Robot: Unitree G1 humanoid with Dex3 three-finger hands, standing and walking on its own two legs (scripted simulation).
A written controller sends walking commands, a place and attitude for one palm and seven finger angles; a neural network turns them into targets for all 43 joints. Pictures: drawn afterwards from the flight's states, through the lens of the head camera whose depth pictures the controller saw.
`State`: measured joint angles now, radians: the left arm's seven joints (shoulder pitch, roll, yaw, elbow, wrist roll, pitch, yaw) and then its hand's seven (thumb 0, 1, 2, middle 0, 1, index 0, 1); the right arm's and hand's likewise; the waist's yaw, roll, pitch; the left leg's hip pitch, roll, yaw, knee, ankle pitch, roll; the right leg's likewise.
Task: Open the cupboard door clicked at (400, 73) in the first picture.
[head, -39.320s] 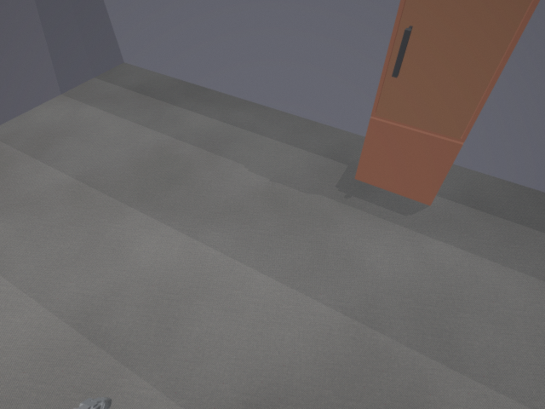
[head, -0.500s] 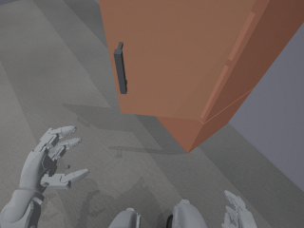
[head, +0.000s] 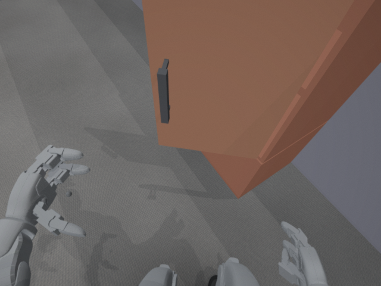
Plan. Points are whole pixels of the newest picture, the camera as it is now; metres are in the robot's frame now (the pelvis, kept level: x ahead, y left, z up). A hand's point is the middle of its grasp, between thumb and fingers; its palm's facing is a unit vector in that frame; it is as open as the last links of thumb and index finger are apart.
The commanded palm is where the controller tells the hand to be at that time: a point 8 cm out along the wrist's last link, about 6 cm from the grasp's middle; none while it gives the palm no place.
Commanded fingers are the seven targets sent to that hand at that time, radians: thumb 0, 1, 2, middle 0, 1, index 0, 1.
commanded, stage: raise the hand with hooked fingers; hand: left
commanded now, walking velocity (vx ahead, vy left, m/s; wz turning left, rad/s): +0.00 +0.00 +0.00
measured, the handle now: (165, 93) +0.55 +0.11 +0.03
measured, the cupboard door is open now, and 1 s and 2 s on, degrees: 49 49 49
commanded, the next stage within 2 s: move the hooked fingers beside the handle in 0.72 s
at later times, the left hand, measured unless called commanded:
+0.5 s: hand (72, 181) +0.29 +0.25 +0.05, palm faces -0.05 -1.00 -0.05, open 13.9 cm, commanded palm +0.26 +0.30 +0.05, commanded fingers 0.00 -0.50 0.30 -0.30 -1.20 -0.30 -1.20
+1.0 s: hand (78, 177) +0.30 +0.24 +0.05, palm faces -0.05 -1.00 -0.03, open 13.9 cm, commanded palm +0.28 +0.29 +0.05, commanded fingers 0.00 -0.50 0.30 -0.30 -1.20 -0.30 -1.20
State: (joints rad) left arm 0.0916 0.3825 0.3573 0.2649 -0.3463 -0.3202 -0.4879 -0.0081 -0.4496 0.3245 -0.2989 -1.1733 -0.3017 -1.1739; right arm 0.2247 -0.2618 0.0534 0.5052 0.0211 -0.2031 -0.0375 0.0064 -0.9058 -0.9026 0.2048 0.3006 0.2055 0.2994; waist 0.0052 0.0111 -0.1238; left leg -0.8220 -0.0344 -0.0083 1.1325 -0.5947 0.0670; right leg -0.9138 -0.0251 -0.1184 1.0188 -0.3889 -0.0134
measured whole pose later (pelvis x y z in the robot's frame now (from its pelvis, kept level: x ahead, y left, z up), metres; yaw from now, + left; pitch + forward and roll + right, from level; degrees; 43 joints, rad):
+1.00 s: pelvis -0.01 -0.02 +0.00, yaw +0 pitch +16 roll -2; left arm -0.10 0.42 0.42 0.49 -0.36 -0.35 -0.57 -0.01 -0.50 0.30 -0.30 -1.20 -0.31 -1.20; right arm 0.26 -0.29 0.05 0.54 0.03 -0.20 -0.06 0.01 -0.91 -0.90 0.20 0.30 0.21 0.30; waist -0.02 0.01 -0.12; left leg -0.83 -0.02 -0.01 1.12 -0.57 0.04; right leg -0.93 -0.01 -0.12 1.02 -0.38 -0.05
